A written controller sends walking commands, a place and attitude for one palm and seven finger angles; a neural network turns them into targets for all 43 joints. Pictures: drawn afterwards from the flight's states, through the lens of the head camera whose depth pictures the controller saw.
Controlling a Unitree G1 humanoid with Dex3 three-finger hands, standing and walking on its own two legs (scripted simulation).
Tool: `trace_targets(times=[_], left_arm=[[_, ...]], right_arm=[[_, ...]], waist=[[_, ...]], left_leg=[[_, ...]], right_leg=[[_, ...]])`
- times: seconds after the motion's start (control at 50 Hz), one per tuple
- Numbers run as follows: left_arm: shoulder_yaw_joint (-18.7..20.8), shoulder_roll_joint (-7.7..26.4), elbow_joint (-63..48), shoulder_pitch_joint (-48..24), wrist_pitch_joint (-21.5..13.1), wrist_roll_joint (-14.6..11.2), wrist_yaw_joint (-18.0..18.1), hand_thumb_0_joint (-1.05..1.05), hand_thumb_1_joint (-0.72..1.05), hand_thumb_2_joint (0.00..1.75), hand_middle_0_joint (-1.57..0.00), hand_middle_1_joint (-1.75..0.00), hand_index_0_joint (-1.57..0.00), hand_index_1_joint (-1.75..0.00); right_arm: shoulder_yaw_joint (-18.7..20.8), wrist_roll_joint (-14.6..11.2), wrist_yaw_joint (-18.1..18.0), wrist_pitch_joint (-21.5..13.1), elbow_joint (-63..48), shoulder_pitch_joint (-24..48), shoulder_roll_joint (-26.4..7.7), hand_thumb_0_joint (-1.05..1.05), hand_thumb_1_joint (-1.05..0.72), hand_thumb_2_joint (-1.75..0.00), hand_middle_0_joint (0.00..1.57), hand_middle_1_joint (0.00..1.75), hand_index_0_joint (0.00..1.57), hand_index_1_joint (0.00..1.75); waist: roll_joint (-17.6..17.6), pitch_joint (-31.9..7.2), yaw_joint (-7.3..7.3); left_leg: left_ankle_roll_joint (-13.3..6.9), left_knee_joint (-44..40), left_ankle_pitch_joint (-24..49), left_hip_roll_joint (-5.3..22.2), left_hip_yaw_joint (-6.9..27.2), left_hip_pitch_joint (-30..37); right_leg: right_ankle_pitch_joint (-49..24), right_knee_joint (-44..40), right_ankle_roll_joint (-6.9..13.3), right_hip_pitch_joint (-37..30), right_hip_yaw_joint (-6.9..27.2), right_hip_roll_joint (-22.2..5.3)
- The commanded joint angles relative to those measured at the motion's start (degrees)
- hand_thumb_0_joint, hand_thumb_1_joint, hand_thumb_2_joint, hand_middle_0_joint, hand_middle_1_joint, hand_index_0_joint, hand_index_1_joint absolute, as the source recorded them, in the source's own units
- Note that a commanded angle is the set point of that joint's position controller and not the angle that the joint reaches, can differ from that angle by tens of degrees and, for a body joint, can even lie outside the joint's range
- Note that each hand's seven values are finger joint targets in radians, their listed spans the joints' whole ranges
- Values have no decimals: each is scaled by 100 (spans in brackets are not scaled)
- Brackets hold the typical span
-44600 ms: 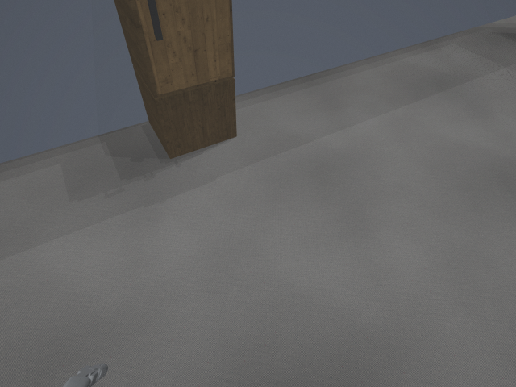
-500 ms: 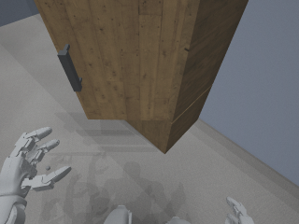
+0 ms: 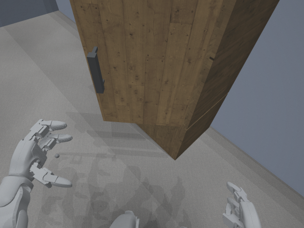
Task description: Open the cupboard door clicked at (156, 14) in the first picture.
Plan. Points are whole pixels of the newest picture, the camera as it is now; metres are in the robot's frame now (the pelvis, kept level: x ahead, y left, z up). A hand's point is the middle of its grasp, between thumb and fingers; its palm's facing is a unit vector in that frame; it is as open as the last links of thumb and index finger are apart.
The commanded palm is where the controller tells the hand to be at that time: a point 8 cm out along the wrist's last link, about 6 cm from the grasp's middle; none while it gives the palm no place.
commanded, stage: raise the hand with hooked fingers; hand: left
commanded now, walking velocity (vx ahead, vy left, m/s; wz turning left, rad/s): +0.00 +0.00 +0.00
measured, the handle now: (98, 70) +0.57 +0.23 +0.05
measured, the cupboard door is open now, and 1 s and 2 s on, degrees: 43 43 43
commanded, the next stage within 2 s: move the hooked fingers beside the handle in 0.74 s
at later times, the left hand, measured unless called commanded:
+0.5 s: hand (54, 143) +0.29 +0.26 +0.07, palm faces +0.03 -1.00 -0.01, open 14.0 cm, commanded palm +0.26 +0.31 +0.07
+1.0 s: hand (62, 138) +0.30 +0.25 +0.07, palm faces +0.05 -1.00 -0.03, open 14.0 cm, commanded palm +0.29 +0.30 +0.07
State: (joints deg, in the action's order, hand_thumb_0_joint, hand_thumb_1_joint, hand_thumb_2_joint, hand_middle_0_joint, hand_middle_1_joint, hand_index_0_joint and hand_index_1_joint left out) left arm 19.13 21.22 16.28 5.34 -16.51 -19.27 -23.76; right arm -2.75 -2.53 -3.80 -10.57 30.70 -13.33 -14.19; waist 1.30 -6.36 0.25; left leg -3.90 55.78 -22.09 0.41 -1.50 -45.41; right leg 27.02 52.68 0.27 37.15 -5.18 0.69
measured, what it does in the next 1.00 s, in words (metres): stands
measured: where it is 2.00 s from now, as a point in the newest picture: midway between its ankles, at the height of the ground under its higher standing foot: outside the picture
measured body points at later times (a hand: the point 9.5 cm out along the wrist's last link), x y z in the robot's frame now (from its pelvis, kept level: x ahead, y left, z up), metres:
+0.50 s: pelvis +0.00 -0.01 +0.01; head +0.05 +0.01 +0.46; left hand +0.28 +0.31 +0.07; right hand +0.14 -0.27 -0.07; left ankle +0.05 +0.07 -0.68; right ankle -0.01 -0.12 -0.68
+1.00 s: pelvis +0.00 -0.03 +0.00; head +0.06 -0.02 +0.45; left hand +0.30 +0.30 +0.07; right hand +0.16 -0.28 -0.08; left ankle +0.05 +0.07 -0.68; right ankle -0.01 -0.12 -0.68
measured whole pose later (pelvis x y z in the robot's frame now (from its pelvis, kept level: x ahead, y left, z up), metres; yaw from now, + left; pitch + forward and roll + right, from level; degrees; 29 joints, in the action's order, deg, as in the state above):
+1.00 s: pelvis +0.00 -0.03 +0.00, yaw +0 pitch +11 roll -2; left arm 24.2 24.2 29.7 -6.7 -18.0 -19.5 -28.0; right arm -2.8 -2.7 -4.8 -9.3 32.9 -14.9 -15.8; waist 1.0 -5.0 -0.3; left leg -1.8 54.1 -21.3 1.5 -0.8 -44.1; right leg 26.9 52.2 2.4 36.6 -5.6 2.0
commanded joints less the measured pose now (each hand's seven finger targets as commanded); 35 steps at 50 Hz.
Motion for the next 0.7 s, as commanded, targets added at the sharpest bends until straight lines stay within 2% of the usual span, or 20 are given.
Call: trace_targets(times=[0.0, 0.08, 0.16, 0.22, 0.24, 0.26, 0.28, 0.36, 0.38, 0.42, 0.46, 0.5, 0.58, 0.6, 0.64, 0.66, 0.68], left_arm=[[791, 1427, -1387, -1334, -485, -172, 41, 0, -50, 30, -30, -120, -30, -120], [909, 1537, -997, -1568, -647, -174, 51, 0, -50, 30, -30, -120, -30, -120], [695, 1453, -494, -1696, -394, -118, -200, 0, -50, 30, -30, -120, -30, -120], [793, 1633, -396, -1830, -199, -180, -406, 0, -50, 30, -30, -120, -30, -120], [807, 1613, -368, -1775, -174, -208, -433, 0, -50, 30, -30, -120, -30, -120], [783, 1546, -287, -1672, -158, -243, -451, 0, -50, 30, -30, -120, -30, -120], [847, 1588, -341, -1681, -204, -281, -451, 0, -50, 30, -30, -120, -30, -120], [940, 1592, -313, -1684, -355, -317, -353, 0, -50, 30, -30, -120, -30, -120], [1025, 1678, -298, -1715, -402, -321, -325, 0, -50, 30, -30, -120, -30, -120], [974, 1627, -242, -1772, -440, -266, -289, 0, -50, 30, -30, -120, -30, -120], [942, 1647, -396, -1792, -498, -230, -277, 0, -50, 30, -30, -120, -30, -120], [1004, 1769, -557, -1798, -545, -200, -263, 0, -50, 30, -30, -120, -30, -120], [1020, 1758, -628, -1733, -598, -254, -251, 0, -50, 30, -30, -120, -30, -120], [1045, 1770, -603, -1720, -587, -253, -250, 0, -50, 30, -30, -120, -30, -120], [995, 1677, -491, -1717, -574, -281, -256, 0, -50, 30, -30, -120, -30, -120], [961, 1642, -498, -1754, -573, -293, -261, 0, -50, 30, -30, -120, -30, -120], [991, 1675, -401, -1747, -538, -303, -279, 0, -50, 30, -30, -120, -30, -120]], right_arm=[[432, 17, -159, -265, -709, -66, -996, 0, -90, -90, 20, 30, 20, 30], [397, 32, -168, -252, -605, -51, -1006, 0, -90, -90, 20, 30, 20, 30], [397, -26, -192, -225, -582, -56, -1048, 0, -90, -90, 20, 30, 20, 30], [413, -45, -218, -229, -598, -102, -1082, 0, -90, -90, 20, 30, 20, 30], [417, -41, -219, -232, -617, -134, -1081, 0, -90, -90, 20, 30, 20, 30], [416, -45, -209, -240, -625, -114, -1068, 0, -90, -90, 20, 30, 20, 30], [421, -30, -197, -258, -637, -132, -1072, 0, -90, -90, 20, 30, 20, 30], [445, -10, -150, -247, -620, -159, -1073, 0, -90, -90, 20, 30, 20, 30], [448, 10, -144, -247, -605, -189, -1081, 0, -90, -90, 20, 30, 20, 30], [446, 1, -129, -223, -610, -189, -1066, 0, -90, -90, 20, 30, 20, 30], [457, -8, -123, -228, -617, -176, -1056, 0, -90, -90, 20, 30, 20, 30], [454, 11, -119, -231, -627, -180, -1052, 0, -90, -90, 20, 30, 20, 30], [440, 8, -129, -238, -617, -177, -1035, 0, -90, -90, 20, 30, 20, 30], [437, -4, -134, -226, -606, -158, -1030, 0, -90, -90, 20, 30, 20, 30], [439, -22, -146, -219, -594, -155, -1018, 0, -90, -90, 20, 30, 20, 30], [429, -26, -149, -227, -591, -127, -1013, 0, -90, -90, 20, 30, 20, 30], [426, -11, -154, -222, -581, -171, -1027, 0, -90, -90, 20, 30, 20, 30]], waist=[[616, -1396, -26], [667, -1189, -13], [761, -1137, -63], [640, -1283, -49], [478, -1314, -40], [460, -1185, -25], [384, -1213, 13], [300, -1117, -13], [270, -1110, 10], [397, -1061, -31], [619, -1169, -29], [662, -1362, -4], [580, -1336, -15], [656, -1396, -17], [503, -1262, -41], [572, -1226, -42], [417, -1198, -61]], left_leg=[[423, -1250, 837, 175, 884, 2291], [439, -1348, 567, 162, 927, 2225], [402, -1482, 256, 162, 931, 2254], [355, -1443, 576, 129, 823, 2284], [332, -1434, 593, 125, 815, 2268], [323, -1441, 562, 116, 797, 2195], [317, -1412, 661, 96, 777, 2152], [281, -1333, 673, 71, 659, 2014], [270, -1280, 730, 51, 630, 1928], [262, -1278, 641, 50, 593, 1918], [261, -1274, 578, 49, 575, 1982], [246, -1219, 788, 49, 546, 2040], [224, -1165, 874, 49, 525, 1977], [220, -1141, 893, 40, 484, 1984], [223, -1142, 832, 40, 485, 1914], [223, -1144, 819, 37, 488, 1899], [198, -1096, 840, 34, 461, 1825]], right_leg=[[-716, -666, 190, 359, 63, 219], [-601, -706, 223, 330, 76, 226], [-507, -831, 196, 323, 91, 171], [-702, -950, 195, 104, 110, 177], [-714, -968, 183, 82, 103, 186], [-698, -997, 185, 92, 106, 191], [-759, -985, 210, -3, 105, 212], [-764, -1000, 170, 47, 147, 202], [-805, -985, 191, -32, 175, 217], [-745, -985, 171, 48, 194, 201], [-698, -978, 174, 46, 228, 179], [-842, -962, 180, -101, 263, 184], [-929, -960, 174, -160, 278, 204], [-969, -966, 157, -170, 306, 192], [-944, -982, 138, -133, 291, 190], [-938, -984, 141, -123, 296, 184], [-991, -995, 138, -160, 322, 201]])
